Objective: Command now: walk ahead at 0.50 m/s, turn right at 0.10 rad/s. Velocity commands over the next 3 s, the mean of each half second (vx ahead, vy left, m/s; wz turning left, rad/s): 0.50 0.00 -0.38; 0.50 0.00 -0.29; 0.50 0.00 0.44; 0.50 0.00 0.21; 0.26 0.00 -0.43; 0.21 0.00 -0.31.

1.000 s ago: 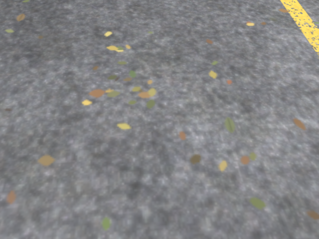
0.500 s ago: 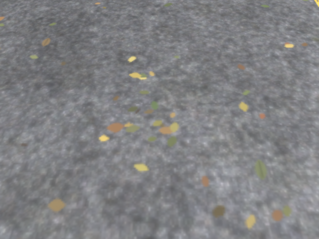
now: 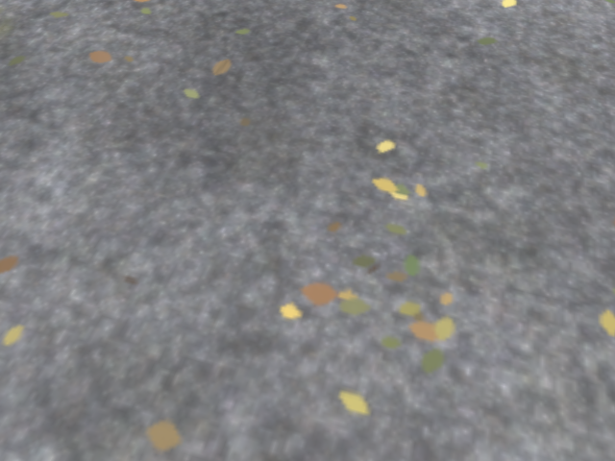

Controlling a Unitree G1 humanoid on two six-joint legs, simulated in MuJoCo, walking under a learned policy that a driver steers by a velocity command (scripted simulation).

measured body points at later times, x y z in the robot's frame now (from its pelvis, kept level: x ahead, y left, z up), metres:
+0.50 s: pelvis +0.26 -0.06 -0.02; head +0.29 -0.07 +0.43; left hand +0.45 +0.16 -0.14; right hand +0.21 -0.31 -0.16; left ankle +0.11 +0.08 -0.63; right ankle +0.31 -0.11 -0.73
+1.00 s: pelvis +0.55 -0.12 -0.01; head +0.58 -0.13 +0.43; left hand +0.63 +0.14 -0.15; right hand +0.61 -0.41 -0.12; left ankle +0.68 -0.09 -0.74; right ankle +0.33 -0.11 -0.70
